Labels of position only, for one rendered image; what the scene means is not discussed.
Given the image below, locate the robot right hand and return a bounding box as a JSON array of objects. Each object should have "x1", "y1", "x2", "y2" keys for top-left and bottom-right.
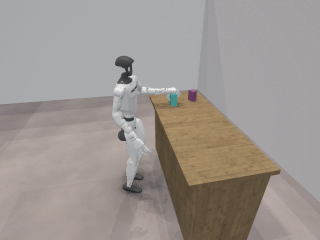
[{"x1": 132, "y1": 138, "x2": 151, "y2": 157}]

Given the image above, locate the robot right foot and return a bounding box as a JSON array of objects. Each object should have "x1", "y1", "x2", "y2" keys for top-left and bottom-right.
[{"x1": 122, "y1": 183, "x2": 142, "y2": 193}]

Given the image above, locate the sponge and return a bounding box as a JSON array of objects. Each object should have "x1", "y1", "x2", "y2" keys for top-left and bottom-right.
[{"x1": 168, "y1": 93, "x2": 178, "y2": 107}]

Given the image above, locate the right robot forearm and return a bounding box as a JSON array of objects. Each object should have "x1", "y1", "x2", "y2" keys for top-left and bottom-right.
[{"x1": 113, "y1": 113, "x2": 138, "y2": 141}]

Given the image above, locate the table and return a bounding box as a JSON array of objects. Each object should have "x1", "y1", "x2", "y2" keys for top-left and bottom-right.
[{"x1": 149, "y1": 91, "x2": 281, "y2": 240}]

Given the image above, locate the robot left hand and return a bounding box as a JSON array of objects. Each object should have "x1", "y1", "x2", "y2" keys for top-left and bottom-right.
[{"x1": 166, "y1": 87, "x2": 181, "y2": 101}]

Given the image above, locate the robot right upper arm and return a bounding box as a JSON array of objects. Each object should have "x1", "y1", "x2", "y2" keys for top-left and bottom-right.
[{"x1": 112, "y1": 85, "x2": 126, "y2": 118}]

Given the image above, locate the left robot shin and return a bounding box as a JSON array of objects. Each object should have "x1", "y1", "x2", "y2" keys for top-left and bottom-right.
[{"x1": 137, "y1": 155, "x2": 143, "y2": 165}]

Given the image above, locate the left robot forearm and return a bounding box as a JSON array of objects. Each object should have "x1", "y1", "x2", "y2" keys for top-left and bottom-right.
[{"x1": 146, "y1": 87, "x2": 168, "y2": 95}]

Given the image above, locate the robot left upper arm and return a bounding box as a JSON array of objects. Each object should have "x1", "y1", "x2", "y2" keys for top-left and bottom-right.
[{"x1": 130, "y1": 75, "x2": 148, "y2": 96}]

